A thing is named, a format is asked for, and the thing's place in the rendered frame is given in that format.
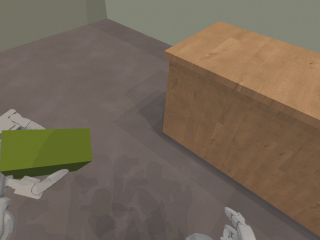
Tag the right robot hand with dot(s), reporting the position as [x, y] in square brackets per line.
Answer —
[244, 231]

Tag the robot left forearm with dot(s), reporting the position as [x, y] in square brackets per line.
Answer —
[7, 221]

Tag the left robot hand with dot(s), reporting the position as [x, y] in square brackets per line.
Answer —
[27, 186]

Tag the table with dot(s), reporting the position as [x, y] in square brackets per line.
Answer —
[249, 105]

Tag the sponge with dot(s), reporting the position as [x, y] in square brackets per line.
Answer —
[40, 152]

